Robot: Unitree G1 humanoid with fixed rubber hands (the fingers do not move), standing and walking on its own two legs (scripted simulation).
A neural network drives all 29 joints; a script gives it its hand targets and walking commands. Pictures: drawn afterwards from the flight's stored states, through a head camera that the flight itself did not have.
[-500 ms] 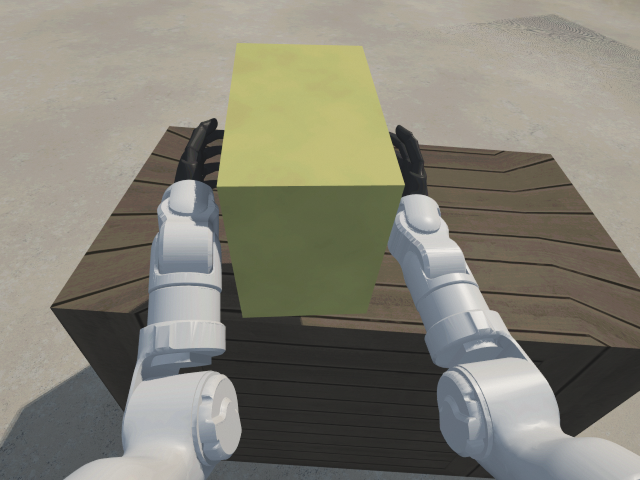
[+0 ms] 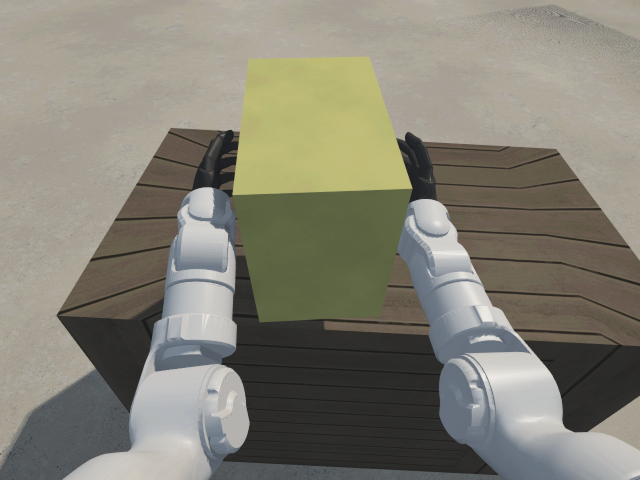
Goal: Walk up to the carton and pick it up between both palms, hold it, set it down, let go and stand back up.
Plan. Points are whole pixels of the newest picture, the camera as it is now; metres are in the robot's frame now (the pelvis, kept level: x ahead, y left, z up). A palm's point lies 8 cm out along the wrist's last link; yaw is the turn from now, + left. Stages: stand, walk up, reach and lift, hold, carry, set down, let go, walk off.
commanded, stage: set down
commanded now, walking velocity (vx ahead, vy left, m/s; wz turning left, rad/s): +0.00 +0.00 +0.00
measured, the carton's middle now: (314, 188) +0.44 -0.01 +0.15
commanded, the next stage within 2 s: none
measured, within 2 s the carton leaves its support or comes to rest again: rests again in 1.80 s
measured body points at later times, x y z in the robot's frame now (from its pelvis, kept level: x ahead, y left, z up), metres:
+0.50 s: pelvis +0.01 -0.01 +0.00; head -0.01 +0.01 +0.45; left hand +0.43 +0.11 +0.14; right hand +0.42 -0.15 +0.15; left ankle +0.02 +0.12 -0.75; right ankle -0.02 -0.12 -0.75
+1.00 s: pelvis +0.01 -0.01 +0.00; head +0.02 +0.01 +0.45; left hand +0.44 +0.11 +0.11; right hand +0.43 -0.15 +0.12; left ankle +0.02 +0.12 -0.75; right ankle -0.02 -0.12 -0.75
